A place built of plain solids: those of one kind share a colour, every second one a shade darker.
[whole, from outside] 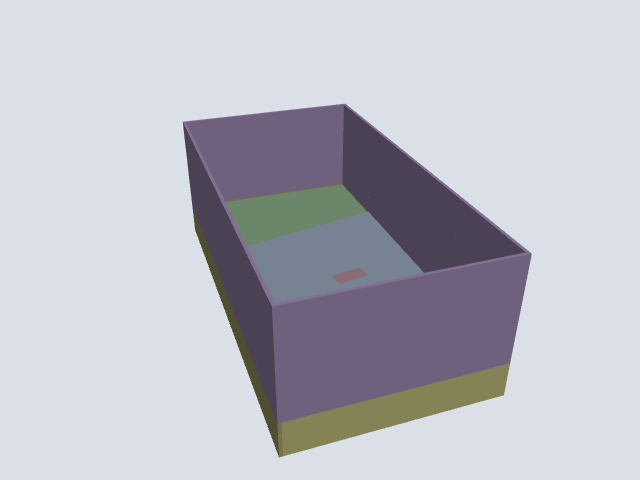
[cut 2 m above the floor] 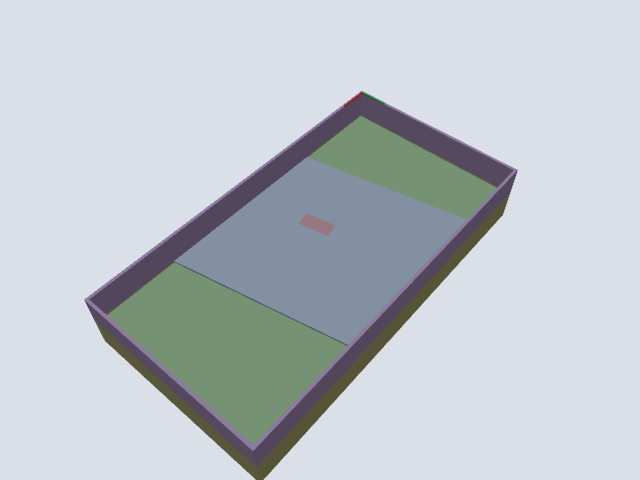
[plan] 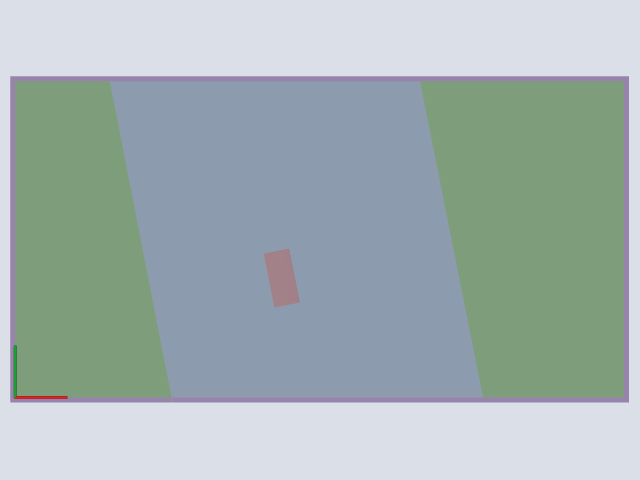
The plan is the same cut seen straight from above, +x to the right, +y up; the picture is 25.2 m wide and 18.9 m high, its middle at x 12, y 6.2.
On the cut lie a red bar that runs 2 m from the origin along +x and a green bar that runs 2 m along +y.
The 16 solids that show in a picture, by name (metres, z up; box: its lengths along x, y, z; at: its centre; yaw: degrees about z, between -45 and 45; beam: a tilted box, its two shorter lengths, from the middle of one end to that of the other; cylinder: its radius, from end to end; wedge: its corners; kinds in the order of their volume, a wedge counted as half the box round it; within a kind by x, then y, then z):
{
 "deck_1": {"wedge": [[3.73, 12.45, -2.3], [3.73, 12.45, 0.0], [6.16, 0.0, -2.3], [6.16, 0.0, 0.0], [15.94, 12.45, -2.3], [15.94, 12.45, 0.0], [18.42, 0.0, -2.3], [18.42, 0.0, 0.0]]},
 "piece_1": {"wedge": [[0.0, 0.0, -2.3], [0.0, 0.0, -0.09], [0.0, 12.45, -2.3], [0.0, 12.45, -0.09], [3.73, 12.45, -2.3], [3.73, 12.45, -0.09], [6.16, 0.0, -2.3], [6.16, 0.0, -0.09]]},
 "piece_2": {"wedge": [[15.94, 12.45, -2.3], [15.94, 12.45, -0.14], [18.42, 0.0, -2.3], [18.42, 0.0, -0.14], [23.97, 0.0, -2.3], [23.97, 0.0, -0.14], [23.97, 12.45, -2.3], [23.97, 12.45, -0.14]]},
 "wall_1": {"box": [0.2, 12.85, 6.86], "at": [-0.1, 6.22, 3.38]},
 "wall_2": {"box": [3.88, 0.2, 6.86], "at": [1.79, 12.55, 3.38]},
 "wall_3": {"box": [6.31, 0.2, 6.86], "at": [3.0, -0.1, 3.38]},
 "wall_4": {"box": [12.21, 0.2, 6.86], "at": [9.83, 12.55, 3.38]},
 "wall_5": {"box": [12.26, 0.2, 6.86], "at": [12.29, -0.1, 3.38]},
 "wall_6": {"box": [8.18, 0.2, 6.86], "at": [20.03, 12.55, 3.38]},
 "wall_7": {"box": [5.7, 0.2, 6.86], "at": [21.27, -0.1, 3.38]},
 "wall_8": {"box": [0.2, 12.85, 6.86], "at": [24.07, 6.22, 3.38]},
 "wallfoot_1": {"box": [0.2, 12.45, 2.3], "at": [-0.1, 6.22, -1.15]},
 "wallfoot_2": {"box": [24.37, 0.2, 2.3], "at": [11.98, -0.1, -1.15]},
 "wallfoot_3": {"box": [24.37, 0.2, 2.3], "at": [11.98, 12.55, -1.15]},
 "wallfoot_4": {"box": [0.2, 12.45, 2.3], "at": [24.07, 6.22, -1.15]},
 "mat_1": {"wedge": [[9.78, 5.66, -0.07], [9.78, 5.66, 0.0], [9.86, 5.61, 0.02], [10.21, 3.54, -0.07], [10.21, 3.54, 0.0], [10.25, 3.61, 0.02], [10.73, 5.78, 0.02], [10.78, 5.86, -0.07], [10.78, 5.86, 0.0], [11.13, 3.79, 0.02], [11.2, 3.74, -0.07], [11.2, 3.74, 0.0]]}
}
